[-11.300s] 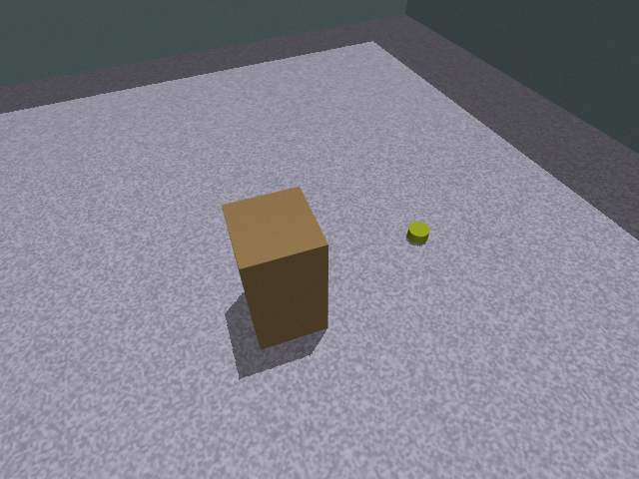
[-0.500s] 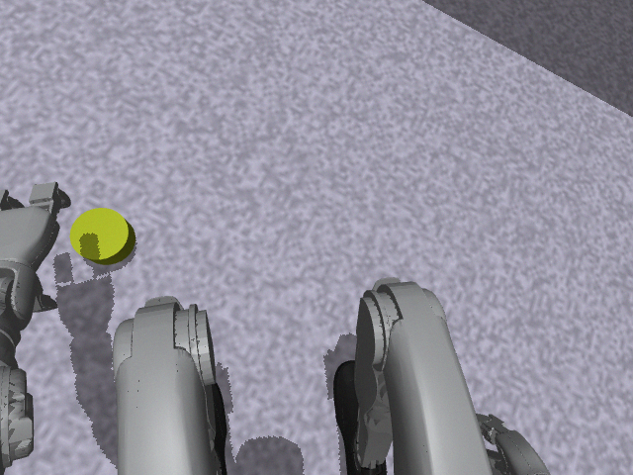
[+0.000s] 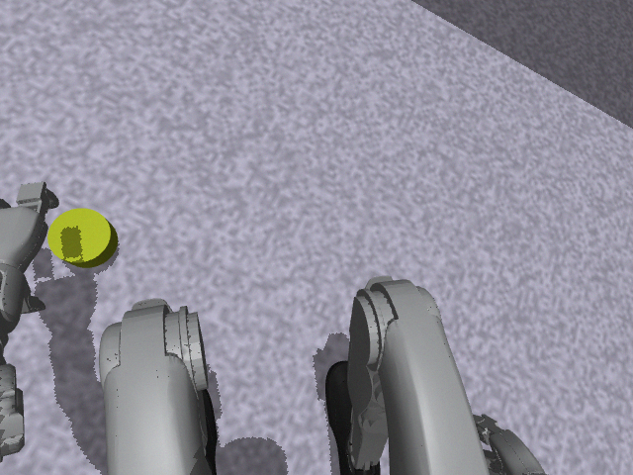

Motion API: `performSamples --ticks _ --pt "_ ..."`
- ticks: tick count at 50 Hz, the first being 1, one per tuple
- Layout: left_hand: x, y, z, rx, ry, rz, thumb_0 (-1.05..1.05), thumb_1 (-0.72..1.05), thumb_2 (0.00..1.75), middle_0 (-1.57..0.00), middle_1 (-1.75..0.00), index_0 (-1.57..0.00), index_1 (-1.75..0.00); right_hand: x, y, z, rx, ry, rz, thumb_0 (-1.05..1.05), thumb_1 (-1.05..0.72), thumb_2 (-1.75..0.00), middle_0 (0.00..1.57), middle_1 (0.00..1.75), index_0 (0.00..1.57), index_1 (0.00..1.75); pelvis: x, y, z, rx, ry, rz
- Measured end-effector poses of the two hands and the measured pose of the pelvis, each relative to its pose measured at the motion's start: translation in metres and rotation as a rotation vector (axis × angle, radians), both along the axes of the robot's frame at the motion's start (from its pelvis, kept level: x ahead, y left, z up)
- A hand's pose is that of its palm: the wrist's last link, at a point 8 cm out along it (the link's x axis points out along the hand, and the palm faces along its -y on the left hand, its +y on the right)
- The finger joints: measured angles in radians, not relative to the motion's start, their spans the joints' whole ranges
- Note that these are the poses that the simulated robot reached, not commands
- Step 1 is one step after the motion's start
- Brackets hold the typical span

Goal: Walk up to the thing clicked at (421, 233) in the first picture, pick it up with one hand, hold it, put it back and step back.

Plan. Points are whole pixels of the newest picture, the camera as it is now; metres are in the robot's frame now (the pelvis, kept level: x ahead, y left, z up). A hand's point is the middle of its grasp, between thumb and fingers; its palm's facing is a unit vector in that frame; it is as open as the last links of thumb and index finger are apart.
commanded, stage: rise first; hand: left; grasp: from above
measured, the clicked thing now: (84, 238) +0.44 +0.32 -0.29
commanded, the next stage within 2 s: approach in 1.44 s
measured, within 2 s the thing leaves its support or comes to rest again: neither
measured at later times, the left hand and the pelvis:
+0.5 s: hand (29, 252) +0.40 +0.34 -0.19, palm faces -0.45 -0.12 -0.89, open 14.2 cm; pelvis +0.00 +0.00 -0.01, yaw -1 degrees
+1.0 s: hand (23, 248) +0.40 +0.35 -0.18, palm faces -0.44 -0.11 -0.89, open 14.2 cm; pelvis +0.00 +0.00 -0.01, yaw -1 degrees
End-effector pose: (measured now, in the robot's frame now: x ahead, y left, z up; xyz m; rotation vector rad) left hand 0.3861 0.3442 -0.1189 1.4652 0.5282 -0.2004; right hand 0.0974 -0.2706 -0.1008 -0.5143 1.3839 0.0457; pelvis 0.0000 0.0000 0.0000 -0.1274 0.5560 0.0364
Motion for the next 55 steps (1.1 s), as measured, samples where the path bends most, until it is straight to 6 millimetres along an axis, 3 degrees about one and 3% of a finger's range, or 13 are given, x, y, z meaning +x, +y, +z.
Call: performSamples --ticks 28,55 --pt "0.020 0.003 -0.012 0.002 0.005 0.014 0.00 -0.56 1.04 -0.09 -1.01 -0.08 -1.03 -0.019 -0.001 -0.002 -0.003 0.052 0.014 0.00 -0.91 -0.90 0.20 0.30 0.20 0.29 0.001 0.000 -0.008 -0.012 -0.011 -0.011" --pt "0.021 0.007 -0.003 0.010 0.008 0.007 0.00 -0.57 1.04 -0.09 -1.01 -0.07 -1.03 -0.013 0.004 0.001 0.004 0.028 0.029 0.00 -0.91 -0.90 0.20 0.30 0.20 0.29 0.000 0.001 -0.006 -0.017 -0.013 -0.010"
